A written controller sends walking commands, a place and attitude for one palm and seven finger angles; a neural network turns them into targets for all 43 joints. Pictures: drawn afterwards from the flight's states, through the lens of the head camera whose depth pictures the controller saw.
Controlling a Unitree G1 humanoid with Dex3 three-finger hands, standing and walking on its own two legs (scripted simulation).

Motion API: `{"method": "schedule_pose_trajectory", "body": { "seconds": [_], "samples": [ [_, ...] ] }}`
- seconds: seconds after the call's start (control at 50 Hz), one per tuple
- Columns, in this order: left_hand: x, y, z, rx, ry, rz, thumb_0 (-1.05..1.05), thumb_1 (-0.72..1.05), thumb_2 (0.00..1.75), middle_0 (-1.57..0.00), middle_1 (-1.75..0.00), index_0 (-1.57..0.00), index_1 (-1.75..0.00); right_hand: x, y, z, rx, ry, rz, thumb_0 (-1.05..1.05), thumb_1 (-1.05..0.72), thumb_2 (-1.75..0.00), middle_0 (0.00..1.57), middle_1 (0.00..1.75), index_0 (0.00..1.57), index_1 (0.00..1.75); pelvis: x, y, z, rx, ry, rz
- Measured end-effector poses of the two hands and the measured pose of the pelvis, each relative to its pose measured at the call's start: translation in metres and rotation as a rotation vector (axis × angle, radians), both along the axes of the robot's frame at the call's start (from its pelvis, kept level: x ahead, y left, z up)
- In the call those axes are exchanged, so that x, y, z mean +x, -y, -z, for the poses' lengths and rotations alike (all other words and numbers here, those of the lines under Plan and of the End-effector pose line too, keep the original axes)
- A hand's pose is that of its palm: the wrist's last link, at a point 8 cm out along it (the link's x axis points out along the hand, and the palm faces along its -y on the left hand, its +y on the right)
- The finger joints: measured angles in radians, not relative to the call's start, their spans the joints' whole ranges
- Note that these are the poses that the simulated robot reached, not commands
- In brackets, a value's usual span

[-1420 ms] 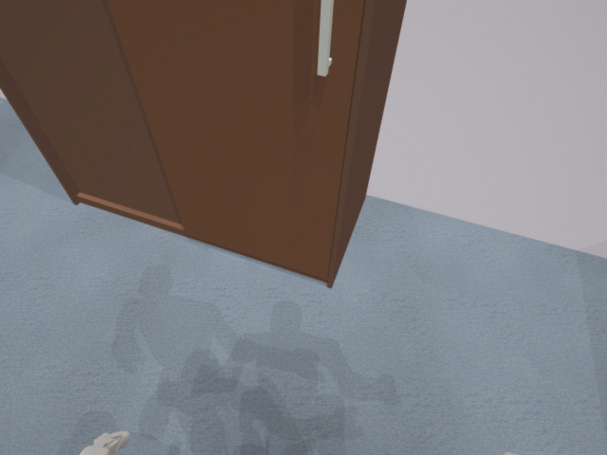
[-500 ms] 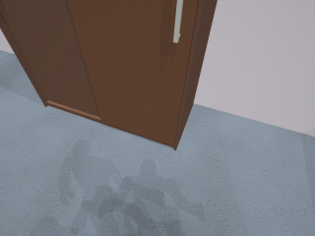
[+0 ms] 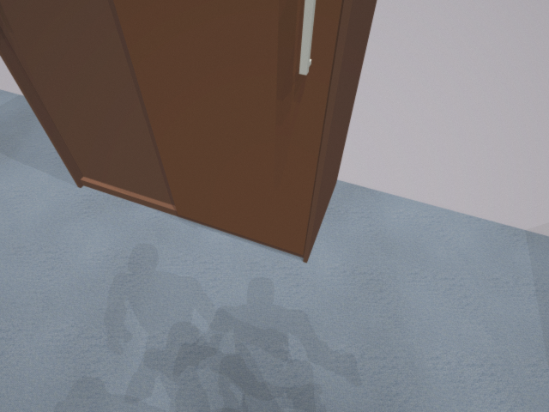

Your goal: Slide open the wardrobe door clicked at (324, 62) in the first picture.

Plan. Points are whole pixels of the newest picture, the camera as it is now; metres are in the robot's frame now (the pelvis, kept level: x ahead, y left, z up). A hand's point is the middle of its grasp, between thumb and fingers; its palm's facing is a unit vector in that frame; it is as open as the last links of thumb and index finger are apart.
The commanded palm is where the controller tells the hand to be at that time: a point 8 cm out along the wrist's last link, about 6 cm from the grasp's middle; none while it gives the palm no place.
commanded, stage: look at it before walking up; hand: right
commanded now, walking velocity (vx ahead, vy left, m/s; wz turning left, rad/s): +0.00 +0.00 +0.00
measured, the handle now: (312, 4) +0.85 -0.02 +0.24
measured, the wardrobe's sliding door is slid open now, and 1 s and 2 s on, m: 0.00 0.00 0.00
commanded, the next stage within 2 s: walk to a spot facing it in 0.02 s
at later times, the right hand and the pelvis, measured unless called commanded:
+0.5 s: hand out of the picture +0.06 -0.19 -0.18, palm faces -0.15 +0.95 -0.28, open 7.4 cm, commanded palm none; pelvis -0.02 +0.01 -0.02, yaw +11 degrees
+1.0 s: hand out of the picture +0.10 -0.17 -0.17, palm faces -0.35 +0.90 -0.26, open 7.4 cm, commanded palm none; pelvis -0.03 +0.00 -0.01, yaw +26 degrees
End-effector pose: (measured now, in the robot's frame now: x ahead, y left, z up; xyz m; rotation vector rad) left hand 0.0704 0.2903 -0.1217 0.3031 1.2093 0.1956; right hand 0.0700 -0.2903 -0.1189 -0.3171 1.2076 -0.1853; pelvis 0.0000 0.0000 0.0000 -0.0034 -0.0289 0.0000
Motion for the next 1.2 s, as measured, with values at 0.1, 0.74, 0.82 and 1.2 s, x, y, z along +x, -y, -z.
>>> {"method": "schedule_pose_trajectory", "body": {
  "seconds": [0.1, 0.74, 0.82, 1.2],
  "samples": [
    [0.004, 0.001, -0.001, 0.001, 0.007, 0.003, 0.0, 0.9, 0.9, -0.21, -0.3, -0.2, -0.3, 0.0, 0.002, 0.0, -0.001, -0.002, 0.001, 0.01, -0.91, -0.89, 0.21, 0.3, 0.2, 0.3, 0.001, 0.001, 0.0, 0.001, 0.001, 0.0],
    [-0.094, -0.007, 0.029, -0.116, 0.012, -0.326, 0.0, 0.9, 0.9, -0.2, -0.3, -0.2, -0.3, -0.014, -0.091, 0.013, 0.06, -0.116, -0.181, 0.01, -0.91, -0.89, 0.21, 0.3, 0.2, 0.3, -0.033, -0.032, 0.008, -0.042, -0.027, -0.305],
    [-0.101, -0.011, 0.02, -0.087, 0.038, -0.368, 0.0, 0.9, 0.9, -0.2, -0.3, -0.2, -0.3, -0.001, -0.092, 0.011, 0.066, -0.101, -0.225, 0.01, -0.9, -0.89, 0.21, 0.3, 0.2, 0.3, -0.033, -0.028, 0.005, -0.041, -0.04, -0.35],
    [-0.166, 0.068, -0.01, 0.004, 0.099, -0.577, 0.0, 0.9, 0.9, -0.21, -0.3, -0.2, -0.3, 0.094, -0.055, 0.022, 0.107, -0.016, -0.475, 0.01, -0.91, -0.89, 0.2, 0.3, 0.19, 0.29, -0.035, 0.034, 0.005, 0.013, -0.03, -0.587]
  ]
}}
